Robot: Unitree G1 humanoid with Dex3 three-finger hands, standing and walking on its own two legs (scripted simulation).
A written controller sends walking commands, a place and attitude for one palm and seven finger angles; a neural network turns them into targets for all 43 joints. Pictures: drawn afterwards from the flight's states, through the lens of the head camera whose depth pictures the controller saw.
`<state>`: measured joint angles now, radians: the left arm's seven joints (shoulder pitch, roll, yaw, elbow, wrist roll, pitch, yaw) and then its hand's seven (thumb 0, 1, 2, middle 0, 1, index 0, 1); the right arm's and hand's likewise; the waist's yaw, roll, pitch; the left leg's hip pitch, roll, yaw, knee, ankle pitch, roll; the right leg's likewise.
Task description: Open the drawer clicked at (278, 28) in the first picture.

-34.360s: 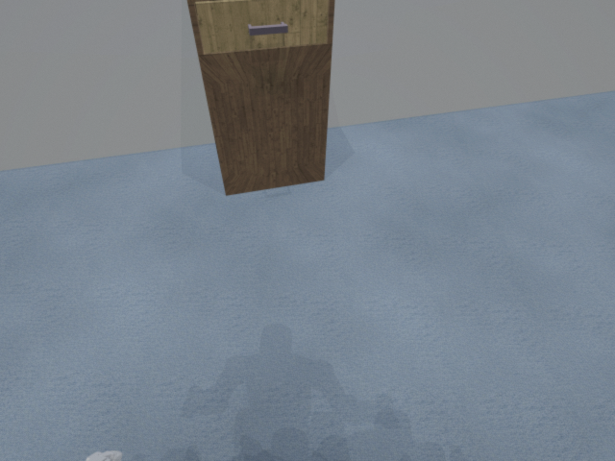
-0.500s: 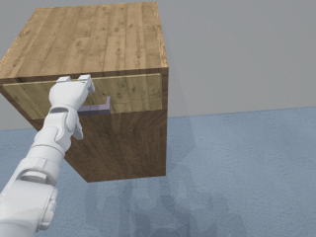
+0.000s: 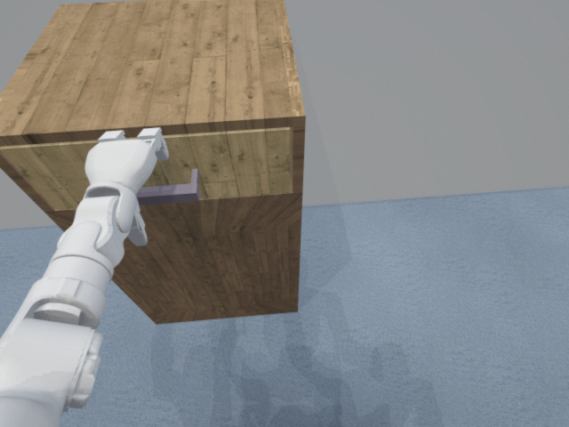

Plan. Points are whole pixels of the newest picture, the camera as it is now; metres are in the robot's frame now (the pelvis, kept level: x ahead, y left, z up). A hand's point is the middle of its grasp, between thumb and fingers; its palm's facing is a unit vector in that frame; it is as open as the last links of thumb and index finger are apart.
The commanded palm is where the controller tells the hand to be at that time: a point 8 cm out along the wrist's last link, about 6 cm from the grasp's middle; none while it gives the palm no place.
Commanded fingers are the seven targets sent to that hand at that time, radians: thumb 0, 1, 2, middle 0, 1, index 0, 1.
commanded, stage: re-aim the fingers above the handle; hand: left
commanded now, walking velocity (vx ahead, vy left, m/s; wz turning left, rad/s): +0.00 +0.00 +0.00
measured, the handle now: (159, 185) +0.50 +0.22 +0.01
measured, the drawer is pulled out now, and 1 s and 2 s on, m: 0.00 0.00 0.00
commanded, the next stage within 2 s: lower the fingers behind the handle in 0.68 s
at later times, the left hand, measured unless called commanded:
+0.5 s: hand (134, 184) +0.45 +0.23 +0.07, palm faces -0.04 +0.00 -1.00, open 13.7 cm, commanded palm +0.44 +0.24 +0.13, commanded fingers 0.00 -0.50 0.30 -0.30 -1.20 -0.30 -1.20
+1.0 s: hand (135, 185) +0.45 +0.23 +0.07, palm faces -0.03 +0.01 -1.00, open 13.7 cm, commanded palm +0.44 +0.24 +0.11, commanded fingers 0.00 -0.50 0.30 -0.30 -1.20 -0.30 -1.20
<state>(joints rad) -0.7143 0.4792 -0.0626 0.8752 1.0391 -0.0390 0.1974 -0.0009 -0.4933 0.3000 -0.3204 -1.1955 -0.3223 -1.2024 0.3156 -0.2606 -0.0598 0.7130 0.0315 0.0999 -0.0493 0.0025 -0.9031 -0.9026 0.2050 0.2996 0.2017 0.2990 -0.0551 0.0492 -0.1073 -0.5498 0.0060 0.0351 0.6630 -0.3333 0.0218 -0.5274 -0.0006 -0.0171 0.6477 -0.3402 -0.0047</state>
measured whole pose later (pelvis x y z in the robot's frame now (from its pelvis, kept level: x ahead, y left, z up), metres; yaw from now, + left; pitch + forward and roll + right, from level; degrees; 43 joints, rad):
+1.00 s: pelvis -0.01 -0.01 +0.00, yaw +0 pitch +14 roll +0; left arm -0.81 0.51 -0.07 1.00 1.05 -0.02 0.21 0.00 -0.49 0.30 -0.32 -1.20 -0.34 -1.23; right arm 0.33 -0.26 -0.04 0.70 0.03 0.09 -0.06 0.00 -0.90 -0.90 0.21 0.30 0.20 0.30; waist -0.07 0.05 -0.12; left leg -0.61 0.01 0.02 0.69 -0.32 0.01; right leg -0.58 0.01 -0.03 0.68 -0.33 -0.01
